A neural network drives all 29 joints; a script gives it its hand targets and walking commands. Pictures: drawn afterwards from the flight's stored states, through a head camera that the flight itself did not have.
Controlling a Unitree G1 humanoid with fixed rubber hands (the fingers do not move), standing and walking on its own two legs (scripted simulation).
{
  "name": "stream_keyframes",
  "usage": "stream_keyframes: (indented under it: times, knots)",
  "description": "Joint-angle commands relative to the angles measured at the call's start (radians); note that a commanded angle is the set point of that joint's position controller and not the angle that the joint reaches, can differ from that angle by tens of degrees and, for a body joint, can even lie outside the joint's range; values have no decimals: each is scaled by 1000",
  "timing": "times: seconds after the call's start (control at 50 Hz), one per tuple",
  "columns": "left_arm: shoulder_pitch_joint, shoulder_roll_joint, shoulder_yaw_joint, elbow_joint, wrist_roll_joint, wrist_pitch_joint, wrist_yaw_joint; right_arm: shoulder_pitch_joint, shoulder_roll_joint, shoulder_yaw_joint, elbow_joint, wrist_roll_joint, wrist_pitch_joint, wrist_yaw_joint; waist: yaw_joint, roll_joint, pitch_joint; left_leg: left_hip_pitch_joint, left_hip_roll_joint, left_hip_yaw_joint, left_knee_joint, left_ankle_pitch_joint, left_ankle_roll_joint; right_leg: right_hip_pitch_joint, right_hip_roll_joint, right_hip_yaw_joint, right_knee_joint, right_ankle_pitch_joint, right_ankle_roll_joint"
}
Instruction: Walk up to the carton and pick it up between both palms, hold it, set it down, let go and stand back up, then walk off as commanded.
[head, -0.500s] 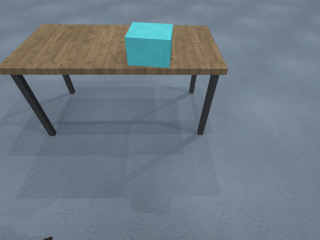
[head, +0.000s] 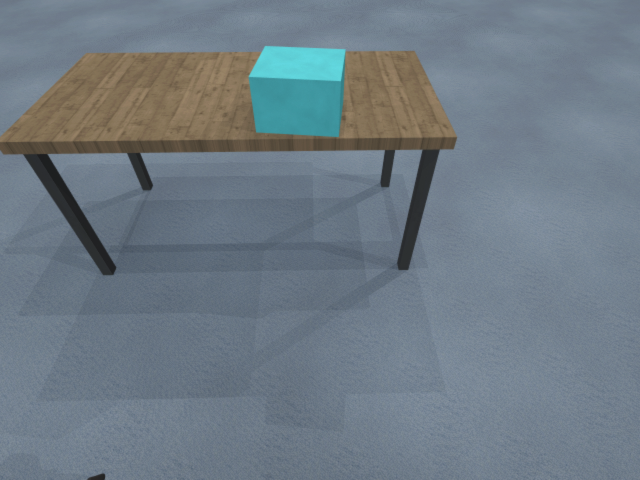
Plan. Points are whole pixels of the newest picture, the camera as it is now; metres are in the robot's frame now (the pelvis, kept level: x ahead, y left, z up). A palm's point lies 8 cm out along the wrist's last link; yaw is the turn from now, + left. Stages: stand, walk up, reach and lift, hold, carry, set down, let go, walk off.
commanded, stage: stand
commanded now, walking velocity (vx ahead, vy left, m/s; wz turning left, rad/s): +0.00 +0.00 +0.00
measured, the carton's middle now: (301, 90) +1.15 +0.08 -0.04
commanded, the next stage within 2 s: none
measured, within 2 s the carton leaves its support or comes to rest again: neither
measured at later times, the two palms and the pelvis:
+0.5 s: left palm out of the picture +0.09 +0.32 -0.10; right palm out of the picture +0.09 -0.31 -0.10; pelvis +0.01 +0.00 +0.00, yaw +0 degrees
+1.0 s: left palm out of the picture +0.10 +0.32 -0.09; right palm out of the picture +0.09 -0.31 -0.10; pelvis +0.01 +0.00 +0.00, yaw +0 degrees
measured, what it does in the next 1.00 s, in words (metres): stands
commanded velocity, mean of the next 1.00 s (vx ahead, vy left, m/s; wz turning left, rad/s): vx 0.00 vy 0.00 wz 0.00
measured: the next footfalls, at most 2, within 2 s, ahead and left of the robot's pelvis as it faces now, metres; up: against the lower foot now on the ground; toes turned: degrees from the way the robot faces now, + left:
none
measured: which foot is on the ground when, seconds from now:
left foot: down 0.00-1.00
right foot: down 0.00-1.00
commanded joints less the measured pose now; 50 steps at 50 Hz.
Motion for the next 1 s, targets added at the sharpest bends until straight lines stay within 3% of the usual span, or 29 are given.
stream_keyframes:
  times: [0.0,0.02,0.06,0.08,0.1,0.12,0.14,0.18,0.2,0.24,0.32,0.38,0.42,0.44,0.46,0.48,0.52,0.54,0.56,0.6,0.64,0.66,0.7,0.76,0.84,0.86,0.88,0.96,0.98]
  knots:
    - [-105,172,1,4,11,-22,11,-106,-158,1,12,-5,-24,2,-5,43,15,-13,121,-114,-211,31,73,30,-142,99,-133,106,-55]
    - [-92,183,19,-13,-5,-16,5,-122,-198,-7,16,-18,-18,-2,34,33,-22,-36,118,-115,-218,-50,68,58,-134,88,-139,-3,-57]
    - [-93,188,8,-19,5,-23,-5,-133,-197,-2,6,-13,-26,2,36,-13,21,19,108,-97,-193,-2,62,-8,-126,82,-163,6,-50]
    - [-125,181,4,-24,10,-26,-4,-100,-194,-8,18,-9,-20,-1,5,43,-37,62,112,-98,-202,1,58,-7,-145,110,-152,-2,-48]
    - [-64,184,15,-15,1,-15,3,-109,-212,-14,15,-22,-23,7,41,69,-12,40,101,-104,-197,-31,61,-15,-148,108,-158,-52,-42]
    - [-117,163,2,-5,2,-15,-2,-125,-185,-17,12,-25,-19,1,-2,50,52,-13,116,-115,-225,-53,67,-24,-129,91,-158,-8,-54]
    - [-81,175,12,-12,2,-12,3,-68,-175,1,17,-19,-20,3,13,-16,-25,23,127,-121,-208,-102,67,6,-121,101,-164,-22,-50]
    - [-100,158,6,-25,-2,-16,3,-49,-196,-9,24,-13,-28,1,-7,63,-36,55,127,-132,-241,-82,73,8,-129,94,-121,25,-54]
    - [-68,176,13,-9,-7,-14,10,-95,-188,-4,23,-27,-23,2,21,103,-5,14,136,-148,-248,-99,69,-4,-93,77,-104,30,-44]
    - [-83,176,6,1,5,-12,11,-149,-147,4,-5,-8,-17,2,34,-7,-34,11,125,-117,-225,-64,63,48,-115,69,-127,3,-41]
    - [-76,198,14,-5,2,-14,5,-97,-206,-13,15,-17,-21,-3,23,49,-11,42,110,-108,-210,0,59,9,-135,111,-129,37,-62]
    - [-132,180,10,-26,9,-12,12,-58,-164,-3,13,-12,-19,-5,-22,-19,-49,55,111,-107,-161,69,67,24,-123,84,-133,82,-54]
    - [-72,174,10,-13,8,-13,3,-102,-186,-4,23,-2,-14,-8,18,42,-30,34,134,-140,-200,52,70,37,-116,60,-116,60,-44]
    - [-89,158,8,-11,-4,-14,8,-78,-225,-14,13,-10,-14,-1,4,82,-52,43,124,-106,-164,72,69,47,-134,75,-127,73,-42]
    - [-128,180,5,-15,15,-20,15,-71,-200,-21,27,-11,-7,0,-28,15,-8,54,115,-113,-173,101,68,-21,-135,89,-131,92,-51]
    - [-85,201,17,-3,0,-15,10,-64,-219,-17,42,-12,-11,-7,21,-30,-26,44,106,-81,-155,52,68,22,-131,96,-170,34,-50]
    - [-85,183,9,-15,0,-20,11,-90,-204,-10,14,-6,-14,-2,7,43,-63,97,97,-87,-144,108,61,5,-149,110,-144,80,-55]
    - [-123,229,13,-5,4,-25,8,-84,-157,5,21,-7,-6,3,-10,-18,-62,86,106,-65,-167,86,52,36,-141,111,-135,76,-47]
    - [-91,193,13,-21,-3,-17,9,-120,-196,-5,9,-13,-6,2,14,24,-65,79,109,-74,-140,76,54,14,-141,99,-158,69,-37]
    - [-116,191,15,-5,6,-14,8,-82,-208,-16,23,-6,-8,0,-13,15,-70,87,90,-72,-148,71,60,12,-149,110,-156,79,-45]
    - [-100,151,8,-24,5,-12,5,-75,-178,-5,9,-3,-20,1,2,-19,-66,75,115,-90,-148,93,60,35,-127,66,-147,76,-42]
    - [-92,162,8,-27,-7,-9,10,-86,-191,-3,20,-12,-19,1,15,44,-12,45,112,-85,-137,103,68,6,-136,96,-141,82,-53]
    - [-143,171,4,-20,10,-21,5,-88,-206,-12,32,-16,-6,-8,0,-21,-35,69,107,-85,-178,78,59,27,-141,88,-157,65,-42]
    - [-86,174,11,-11,5,-26,15,-53,-174,-11,18,-8,-11,7,-11,48,-49,92,105,-91,-154,80,65,3,-152,109,-165,30,-43]
    - [-80,185,12,-4,3,-23,13,-111,-175,4,16,-3,-11,-3,32,-11,-59,41,119,-102,-172,124,71,67,-134,90,-122,108,-50]
    - [-102,166,10,-12,13,-27,15,-93,-184,-5,16,-9,-9,-3,-4,61,-70,60,111,-95,-169,102,68,38,-148,97,-140,120,-52]
    - [-79,164,5,-3,8,-22,12,-112,-209,-10,21,-12,-12,1,13,-13,-53,52,115,-89,-181,11,67,36,-133,76,-147,92,-40]
    - [-131,212,11,-27,6,-17,14,-70,-164,10,25,-24,-8,3,2,-3,-44,27,110,-72,-184,7,54,43,-120,91,-158,-5,-39]
    - [-103,168,-2,-15,-1,-18,4,-73,-202,2,38,-17,-15,-1,7,48,-17,31,111,-105,-197,-7,64,23,-131,94,-149,6,-43]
